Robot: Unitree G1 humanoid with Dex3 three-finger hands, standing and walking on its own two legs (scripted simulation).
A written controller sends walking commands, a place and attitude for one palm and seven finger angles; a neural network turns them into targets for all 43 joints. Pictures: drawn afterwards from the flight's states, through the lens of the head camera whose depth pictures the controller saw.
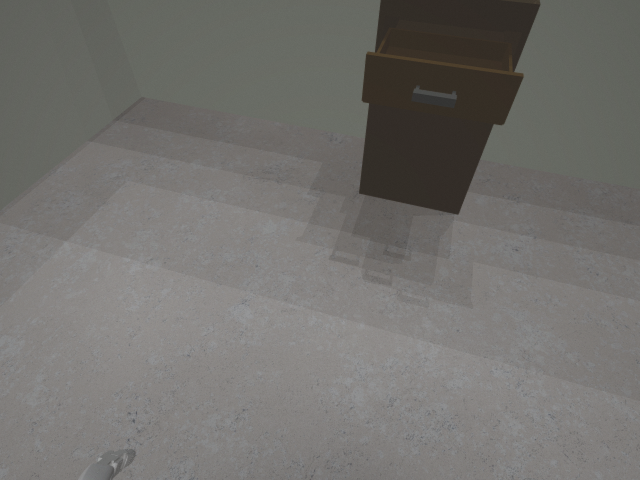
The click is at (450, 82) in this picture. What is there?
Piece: drawer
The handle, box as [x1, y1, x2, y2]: [411, 85, 456, 107]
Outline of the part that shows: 413,91 411,100 453,107 456,99 455,91 452,91 451,94 421,90 418,85 416,85 416,88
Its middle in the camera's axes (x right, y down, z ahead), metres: +0.32 -0.40 +1.07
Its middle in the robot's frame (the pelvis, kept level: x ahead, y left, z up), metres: +1.08 -0.27 -0.06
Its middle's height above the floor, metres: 0.71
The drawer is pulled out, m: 0.30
